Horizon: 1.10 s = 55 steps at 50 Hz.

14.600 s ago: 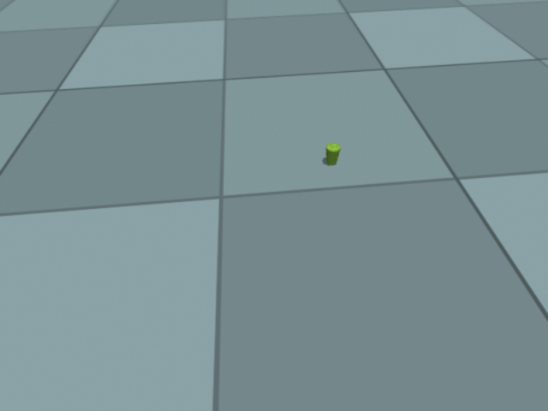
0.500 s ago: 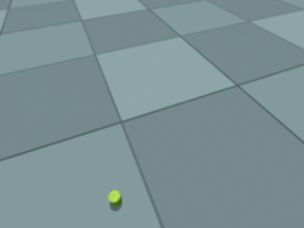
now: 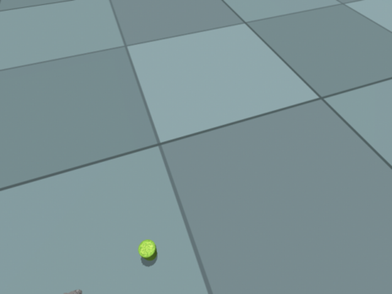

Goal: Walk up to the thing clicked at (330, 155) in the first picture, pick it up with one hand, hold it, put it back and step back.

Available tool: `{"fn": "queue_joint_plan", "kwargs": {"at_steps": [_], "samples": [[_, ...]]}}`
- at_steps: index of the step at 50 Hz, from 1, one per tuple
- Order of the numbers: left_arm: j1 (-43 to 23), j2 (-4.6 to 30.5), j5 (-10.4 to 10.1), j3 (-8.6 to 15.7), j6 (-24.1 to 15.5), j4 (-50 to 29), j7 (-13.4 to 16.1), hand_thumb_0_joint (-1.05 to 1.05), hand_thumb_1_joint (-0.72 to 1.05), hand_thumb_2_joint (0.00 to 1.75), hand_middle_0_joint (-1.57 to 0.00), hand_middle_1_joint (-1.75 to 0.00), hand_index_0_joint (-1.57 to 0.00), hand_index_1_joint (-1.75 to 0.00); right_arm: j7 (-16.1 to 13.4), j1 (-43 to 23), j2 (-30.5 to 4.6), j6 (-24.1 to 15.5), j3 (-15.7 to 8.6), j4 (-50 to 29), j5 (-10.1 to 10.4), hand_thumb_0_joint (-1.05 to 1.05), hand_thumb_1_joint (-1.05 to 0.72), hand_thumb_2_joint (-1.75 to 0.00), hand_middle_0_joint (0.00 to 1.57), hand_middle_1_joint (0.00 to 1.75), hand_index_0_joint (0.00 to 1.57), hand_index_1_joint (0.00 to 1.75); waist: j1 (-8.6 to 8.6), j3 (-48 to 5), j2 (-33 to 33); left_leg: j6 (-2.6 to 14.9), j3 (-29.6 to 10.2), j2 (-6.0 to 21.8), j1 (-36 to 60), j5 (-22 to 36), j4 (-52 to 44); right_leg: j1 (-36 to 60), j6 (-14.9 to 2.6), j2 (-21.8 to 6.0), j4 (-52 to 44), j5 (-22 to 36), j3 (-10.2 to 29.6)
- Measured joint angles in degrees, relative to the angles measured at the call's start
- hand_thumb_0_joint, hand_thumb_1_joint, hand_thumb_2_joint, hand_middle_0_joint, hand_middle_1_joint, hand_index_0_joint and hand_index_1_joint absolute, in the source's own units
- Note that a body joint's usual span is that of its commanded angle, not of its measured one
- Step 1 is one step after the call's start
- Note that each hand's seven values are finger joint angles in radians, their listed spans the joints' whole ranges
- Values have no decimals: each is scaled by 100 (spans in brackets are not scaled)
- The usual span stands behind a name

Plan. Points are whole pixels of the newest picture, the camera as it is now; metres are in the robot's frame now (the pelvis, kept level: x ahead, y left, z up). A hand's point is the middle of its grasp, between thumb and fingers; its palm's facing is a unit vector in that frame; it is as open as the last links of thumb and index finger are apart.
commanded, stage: walk up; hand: left
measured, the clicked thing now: (148, 251) +0.39 +0.25 -0.71
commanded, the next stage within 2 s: none
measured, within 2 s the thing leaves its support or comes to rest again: neither
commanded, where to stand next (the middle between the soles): +0.00 +0.01 m, yaw -1 degrees
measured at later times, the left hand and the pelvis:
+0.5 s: hand out of the picture +0.05 +0.29 -0.14, palm faces -0.01 -0.91 -0.41, open 7.4 cm; pelvis -0.02 +0.01 +0.01, yaw +0 degrees
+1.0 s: hand out of the picture +0.05 +0.27 -0.14, palm faces -0.03 -0.93 -0.37, open 7.4 cm; pelvis -0.03 +0.01 +0.02, yaw -1 degrees
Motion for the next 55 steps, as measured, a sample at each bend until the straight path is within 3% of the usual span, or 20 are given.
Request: {"fn": "queue_joint_plan", "kwargs": {"at_steps": [3, 5, 8, 13, 19, 33, 55], "samples": [[-167, 63, -16, -18, 45, 70, 17, 0, 90, 89, -20, -30, -20, -30, 0, -162, 41, -29, 45, -58, 47, 0, -90, -90, 20, 30, 20, 30, -30, -36, 23, 32, -46, 73, -50, -73, 90, -39, -78, 159, 53, -368, 169], [-193, 130, -3, -24, 18, 111, 2, 0, 90, 89, -20, -30, -20, -30, 0, -259, 61, 0, 87, -98, 59, 0, -90, -90, 21, 30, 21, 30, 3, -130, -15, 29, -7, 80, -104, -101, 131, 42, -112, 144, -279, 11, 223], [-209, 144, 43, -31, -33, 227, 9, 0, 91, 89, -20, -30, -20, -30, -4, -472, 13, 36, 77, -125, 101, 0, -90, -90, 21, 30, 21, 30, 7, -147, 100, 8, -16, 138, -165, -163, 274, 104, 128, 178, -400, 124, 216], [-119, 182, 102, -81, 5, 370, -26, 0, 90, 89, -20, -30, -20, -30, 31, -629, -78, 34, 19, -117, 91, 0, -90, -90, 20, 30, 20, 30, 10, -226, 154, 69, 61, 9, -126, -39, 106, 42, 204, 40, -351, 90, 278], [-42, 250, 119, -58, -8, 515, -30, 0, 90, 89, -20, -30, -20, -30, 82, -652, -58, 60, 41, 42, 71, 0, -90, -90, 20, 30, 20, 30, 73, -224, 214, 70, 61, 44, -78, 108, -37, 82, 220, 74, -495, 246, 282], [123, 46, 187, -107, 5, 788, -121, 0, 90, 89, -20, -30, -20, -30, 176, -360, -26, 100, 14, 496, 55, 1, -90, -90, 20, 30, 20, 30, -22, -318, 162, 81, 79, -3, 105, 613, -737, 216, 230, 24, -1103, 704, 292], [-60, 9, 184, -101, -36, 923, -103, 0, 90, 89, -20, -30, -20, -30, 124, -417, 2, 22, 52, 651, 94, 0, -90, -90, 20, 30, 20, 30, -83, -485, 208, 1, 59, 74, 222, 735, -1049, 326, 195, 99, -1422, 846, 277]]}}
